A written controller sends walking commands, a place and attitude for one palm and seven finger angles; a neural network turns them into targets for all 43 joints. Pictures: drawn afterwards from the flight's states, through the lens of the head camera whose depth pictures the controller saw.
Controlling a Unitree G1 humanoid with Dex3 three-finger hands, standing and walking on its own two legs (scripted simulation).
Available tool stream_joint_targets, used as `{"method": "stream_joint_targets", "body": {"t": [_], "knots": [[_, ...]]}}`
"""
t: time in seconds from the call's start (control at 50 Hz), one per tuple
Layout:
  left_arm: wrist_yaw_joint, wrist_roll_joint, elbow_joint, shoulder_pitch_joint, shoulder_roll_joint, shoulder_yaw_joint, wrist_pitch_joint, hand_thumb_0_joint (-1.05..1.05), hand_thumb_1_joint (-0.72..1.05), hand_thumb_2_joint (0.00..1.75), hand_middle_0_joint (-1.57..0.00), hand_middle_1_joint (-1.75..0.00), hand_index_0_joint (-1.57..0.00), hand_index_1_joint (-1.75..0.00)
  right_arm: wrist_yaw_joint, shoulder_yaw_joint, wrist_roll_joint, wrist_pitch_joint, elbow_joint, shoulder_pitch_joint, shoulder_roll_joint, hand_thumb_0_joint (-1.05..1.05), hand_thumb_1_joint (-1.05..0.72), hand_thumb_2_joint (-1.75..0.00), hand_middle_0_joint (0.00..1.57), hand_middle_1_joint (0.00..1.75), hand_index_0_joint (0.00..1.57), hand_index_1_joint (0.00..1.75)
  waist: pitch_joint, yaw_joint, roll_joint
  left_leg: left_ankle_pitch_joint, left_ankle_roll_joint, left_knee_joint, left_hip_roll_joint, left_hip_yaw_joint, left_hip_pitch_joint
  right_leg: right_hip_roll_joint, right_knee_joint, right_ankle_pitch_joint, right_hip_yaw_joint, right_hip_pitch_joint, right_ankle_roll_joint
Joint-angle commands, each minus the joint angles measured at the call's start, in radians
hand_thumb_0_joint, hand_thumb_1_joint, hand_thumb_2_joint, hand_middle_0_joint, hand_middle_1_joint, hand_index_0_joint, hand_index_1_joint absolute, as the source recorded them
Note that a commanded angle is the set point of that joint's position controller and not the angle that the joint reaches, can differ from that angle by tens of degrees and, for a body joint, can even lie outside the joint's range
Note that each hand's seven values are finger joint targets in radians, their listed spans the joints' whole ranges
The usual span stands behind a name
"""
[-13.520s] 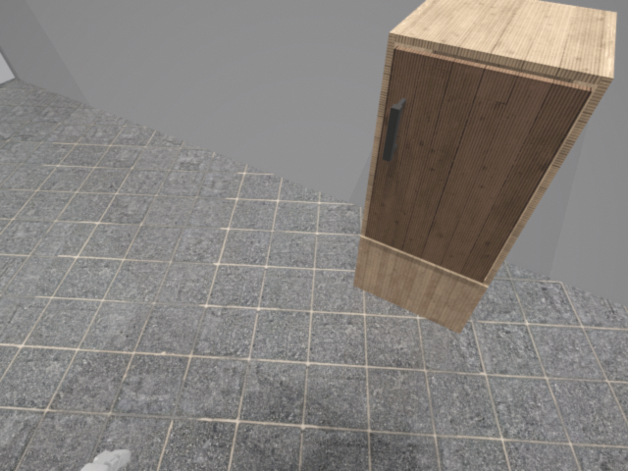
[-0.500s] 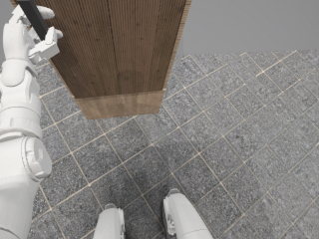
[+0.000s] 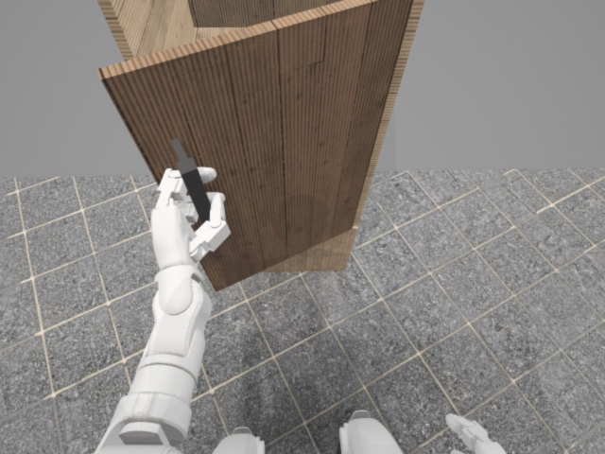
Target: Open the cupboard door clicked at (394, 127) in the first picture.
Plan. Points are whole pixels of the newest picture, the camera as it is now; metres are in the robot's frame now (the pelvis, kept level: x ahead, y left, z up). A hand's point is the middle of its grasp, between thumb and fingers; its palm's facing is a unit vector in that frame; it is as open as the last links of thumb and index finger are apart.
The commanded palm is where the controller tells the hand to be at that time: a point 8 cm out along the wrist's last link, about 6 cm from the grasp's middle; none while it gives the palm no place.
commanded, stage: pull the door open along its arc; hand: left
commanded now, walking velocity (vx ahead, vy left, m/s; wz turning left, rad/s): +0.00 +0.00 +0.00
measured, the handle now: (194, 188) +0.46 +0.14 +0.05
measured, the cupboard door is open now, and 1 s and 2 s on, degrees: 26 47 48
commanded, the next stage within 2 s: open thumb and fingers to let go in 0.44 s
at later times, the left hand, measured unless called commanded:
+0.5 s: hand (292, 281) +0.32 +0.01 +0.04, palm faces +0.32 -0.94 -0.06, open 6.1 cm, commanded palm +0.27 +0.05 +0.04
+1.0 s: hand (286, 280) +0.32 +0.02 +0.04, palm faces +0.39 -0.92 -0.04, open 11.5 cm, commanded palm +0.28 +0.06 +0.04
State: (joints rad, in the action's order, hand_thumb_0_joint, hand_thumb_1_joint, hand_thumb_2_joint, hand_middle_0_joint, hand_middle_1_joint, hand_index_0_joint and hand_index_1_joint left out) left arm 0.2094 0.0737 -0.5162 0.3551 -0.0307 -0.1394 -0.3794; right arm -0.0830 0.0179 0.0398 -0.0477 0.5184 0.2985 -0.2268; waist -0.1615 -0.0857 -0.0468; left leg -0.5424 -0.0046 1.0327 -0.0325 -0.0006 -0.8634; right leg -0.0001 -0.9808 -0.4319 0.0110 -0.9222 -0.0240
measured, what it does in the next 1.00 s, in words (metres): shifts its weight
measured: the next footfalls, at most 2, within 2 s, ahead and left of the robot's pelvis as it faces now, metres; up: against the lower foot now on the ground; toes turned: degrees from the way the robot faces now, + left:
none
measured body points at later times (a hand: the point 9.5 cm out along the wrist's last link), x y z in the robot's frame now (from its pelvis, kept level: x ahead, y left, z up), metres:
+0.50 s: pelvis -0.01 -0.04 +0.00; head +0.06 -0.06 +0.45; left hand +0.30 +0.06 +0.05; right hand +0.14 -0.26 -0.12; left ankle -0.04 +0.12 -0.67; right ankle +0.01 -0.14 -0.67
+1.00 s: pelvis -0.03 -0.05 +0.00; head +0.04 -0.07 +0.44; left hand +0.30 +0.07 +0.05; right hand +0.13 -0.26 -0.13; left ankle -0.04 +0.12 -0.67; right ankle +0.01 -0.14 -0.67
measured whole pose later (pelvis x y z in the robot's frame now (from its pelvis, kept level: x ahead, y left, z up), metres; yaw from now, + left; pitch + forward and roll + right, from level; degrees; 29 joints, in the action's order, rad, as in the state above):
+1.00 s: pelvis -0.03 -0.05 +0.00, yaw +4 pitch +15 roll +1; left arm 0.63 -0.12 -0.50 0.23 0.14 0.15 -0.37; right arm -0.01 0.02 0.10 0.02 0.64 0.18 -0.18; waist -0.14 -0.03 -0.04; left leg -0.49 -0.06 1.02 -0.01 -0.07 -0.81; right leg -0.02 -1.05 -0.44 -0.05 -0.87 0.04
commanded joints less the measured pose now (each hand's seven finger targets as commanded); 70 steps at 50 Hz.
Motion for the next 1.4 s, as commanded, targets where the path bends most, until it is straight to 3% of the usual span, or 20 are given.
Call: {"method": "stream_joint_targets", "body": {"t": [0.0,0.08,0.16,0.22,0.3,0.4,0.5,0.52,0.56,0.62,0.68,0.78,0.92,0.96,1.06,1.12,1.16,1.28,1.32,1.38], "knots": [[0.236,-0.080,0.255,0.133,-0.019,0.012,-0.075,0.00,0.90,0.90,-0.40,-1.35,-0.40,-1.35,0.007,0.048,0.026,0.035,-0.079,0.068,-0.098,0.00,-0.90,-0.90,0.20,0.30,0.20,0.30,-0.381,0.045,0.051,0.560,-0.021,-0.102,0.027,0.023,0.164,0.020,0.031,0.511,-0.080,0.371,0.055],[0.390,-0.185,0.275,0.132,0.094,0.120,-0.066,0.00,0.90,0.90,-0.40,-1.35,-0.40,-1.35,0.016,0.047,0.051,0.042,-0.066,0.012,-0.074,0.00,-0.90,-0.90,0.20,0.30,0.20,0.30,-0.383,0.043,0.079,0.495,-0.018,-0.096,0.033,0.020,0.151,0.014,0.033,0.468,-0.078,0.363,0.057],[0.429,-0.264,0.273,0.141,0.154,0.227,-0.055,0.00,0.90,0.90,-0.40,-1.35,-0.40,-1.35,0.031,0.047,0.064,0.048,-0.052,-0.022,-0.062,0.00,-0.90,-0.90,0.20,0.30,0.20,0.30,-0.368,0.027,0.115,0.432,-0.009,-0.098,0.038,0.019,0.151,0.011,0.056,0.431,-0.071,0.362,0.058],[0.427,-0.274,0.278,0.137,0.197,0.283,-0.049,0.00,0.90,0.90,-0.40,-1.35,-0.40,-1.35,0.043,0.046,0.064,0.056,-0.040,-0.057,-0.050,0.00,-0.90,-0.90,0.20,0.30,0.20,0.30,-0.358,0.025,0.100,0.372,-0.006,-0.104,0.042,0.025,0.160,0.004,0.075,0.390,-0.061,0.367,0.056],[0.420,-0.245,0.294,0.080,0.252,0.335,-0.037,0.00,0.90,0.90,-0.40,-1.35,-0.40,-1.35,0.052,0.039,0.061,0.072,-0.036,-0.089,-0.038,0.00,-0.90,-0.90,0.20,0.30,0.20,0.30,-0.352,0.031,0.110,0.346,-0.002,-0.111,0.049,0.028,0.166,-0.002,0.102,0.383,-0.052,0.397,0.055],[0.404,-0.217,0.364,-0.105,0.313,0.404,-0.024,0.00,0.90,0.90,-0.40,-1.35,-0.40,-1.35,0.041,0.033,0.046,0.099,-0.054,-0.124,-0.025,0.00,-0.90,-0.90,0.20,0.30,0.20,0.30,-0.341,0.056,0.140,0.353,-0.007,-0.127,0.053,0.025,0.177,-0.007,0.122,0.414,-0.054,0.453,0.056],[0.441,-0.221,0.311,0.024,0.251,0.336,-0.016,0.00,0.90,0.90,-0.40,-1.35,-0.40,-1.35,0.058,0.021,0.052,0.110,-0.023,-0.152,-0.026,0.00,-0.90,-0.90,0.20,0.30,0.20,0.30,-0.246,0.042,0.155,0.252,-0.006,-0.112,0.063,0.011,0.115,-0.026,0.156,0.283,-0.010,0.391,0.045],[0.454,-0.216,0.301,0.121,0.218,0.302,-0.021,0.00,0.90,0.90,-0.40,-1.35,-0.40,-1.35,0.066,0.017,0.053,0.111,-0.009,-0.159,-0.029,0.00,-0.90,-0.90,0.20,0.30,0.20,0.30,-0.232,0.026,0.158,0.219,-0.004,-0.103,0.066,0.008,0.097,-0.034,0.171,0.227,0.009,0.369,0.039],[0.464,-0.212,0.288,0.120,0.187,0.261,-0.029,0.00,0.76,0.84,-0.39,-1.34,-0.39,-1.34,0.076,0.019,0.055,0.113,-0.007,-0.171,-0.027,0.00,-0.90,-0.90,0.20,0.30,0.20,0.30,-0.238,0.041,0.176,0.198,-0.003,-0.102,0.071,0.008,0.080,-0.040,0.191,0.178,0.034,0.387,0.037],[0.453,-0.200,0.244,0.129,0.194,0.257,-0.034,0.00,0.55,0.75,-0.38,-1.31,-0.38,-1.31,0.082,0.019,0.061,0.113,0.002,-0.173,-0.026,0.00,-0.90,-0.90,0.20,0.30,0.20,0.30,-0.274,0.039,0.166,0.192,-0.003,-0.094,0.075,0.014,0.070,-0.050,0.187,0.189,0.050,0.405,0.030],[0.440,-0.212,0.256,0.106,0.205,0.270,-0.043,0.00,0.34,0.66,-0.36,-1.29,-0.36,-1.29,0.081,0.027,0.066,0.110,-0.005,-0.158,-0.025,0.00,-0.90,-0.90,0.20,0.30,0.20,0.30,-0.355,0.049,0.144,0.243,-0.003,-0.090,0.072,0.019,0.087,-0.045,0.147,0.301,0.033,0.440,0.032],[0.421,-0.203,0.255,0.114,0.214,0.280,-0.050,0.00,-0.01,0.51,-0.33,-1.25,-0.33,-1.25,0.081,0.033,0.062,0.108,-0.011,-0.151,-0.032,0.00,-0.90,-0.90,0.20,0.30,0.20,0.30,-0.339,0.036,0.198,0.230,-0.002,-0.089,0.070,0.015,0.074,-0.044,0.145,0.299,0.023,0.435,0.029],[0.424,-0.214,0.232,0.157,0.233,0.306,-0.056,0.00,-0.50,0.30,-0.30,-1.20,-0.30,-1.20,0.080,0.032,0.060,0.112,-0.007,-0.154,-0.036,0.00,-0.90,-0.90,0.20,0.30,0.20,0.30,-0.291,0.029,0.157,0.203,0.003,-0.092,0.068,0.015,0.090,-0.033,0.150,0.190,0.008,0.359,0.041],[0.428,-0.217,0.218,0.168,0.224,0.299,-0.055,0.00,-0.50,0.30,-0.30,-1.20,-0.30,-1.20,0.082,0.031,0.058,0.113,-0.007,-0.156,-0.038,0.00,-0.90,-0.90,0.20,0.30,0.20,0.30,-0.277,0.028,0.163,0.186,0.004,-0.094,0.068,0.014,0.084,-0.032,0.159,0.151,0.007,0.345,0.042],[0.441,-0.217,0.190,0.192,0.216,0.284,-0.051,0.00,-0.50,0.30,-0.26,-0.95,-0.26,-0.95,0.085,0.029,0.061,0.113,-0.004,-0.155,-0.040,0.00,-0.90,-0.90,0.20,0.30,0.20,0.30,-0.286,0.035,0.159,0.183,0.004,-0.104,0.068,0.011,0.087,-0.023,0.145,0.132,-0.012,0.336,0.048],[0.451,-0.212,0.170,0.247,0.211,0.274,-0.050,0.00,-0.50,0.30,-0.23,-0.80,-0.23,-0.80,0.090,0.025,0.062,0.112,0.006,-0.155,-0.040,0.00,-0.90,-0.90,0.20,0.30,0.20,0.30,-0.279,0.026,0.161,0.157,0.005,-0.105,0.069,0.012,0.079,-0.024,0.151,0.092,-0.010,0.324,0.045],[0.458,-0.224,0.170,0.229,0.225,0.284,-0.049,0.00,-0.50,0.30,-0.22,-0.70,-0.22,-0.70,0.089,0.028,0.065,0.112,0.000,-0.156,-0.041,0.00,-0.90,-0.90,0.20,0.30,0.20,0.30,-0.298,0.035,0.132,0.182,0.004,-0.110,0.065,0.012,0.098,-0.015,0.135,0.119,-0.026,0.316,0.053],[0.478,-0.239,0.125,0.279,0.263,0.307,-0.039,0.00,-0.50,0.30,-0.17,-0.40,-0.17,-0.40,0.082,0.025,0.070,0.112,0.008,-0.147,-0.042,0.00,-0.90,-0.90,0.20,0.30,0.20,0.30,-0.288,0.028,0.123,0.188,0.001,-0.116,0.061,0.006,0.103,-0.006,0.113,0.115,-0.056,0.279,0.058],[0.487,-0.237,0.129,0.290,0.247,0.290,-0.040,0.00,-0.50,0.30,-0.15,-0.30,-0.15,-0.30,0.083,0.027,0.071,0.110,0.012,-0.147,-0.042,0.00,-0.90,-0.90,0.20,0.30,0.20,0.30,-0.311,0.030,0.119,0.193,0.001,-0.114,0.061,0.008,0.108,-0.006,0.112,0.120,-0.053,0.287,0.059],[0.490,-0.228,0.113,0.291,0.267,0.297,-0.030,0.00,-0.50,0.30,-0.15,-0.30,-0.15,-0.30,0.085,0.024,0.069,0.109,0.011,-0.150,-0.041,0.00,-0.90,-0.90,0.20,0.30,0.20,0.30,-0.299,0.025,0.140,0.185,0.000,-0.121,0.058,0.004,0.106,-0.003,0.115,0.107,-0.060,0.281,0.057]]}}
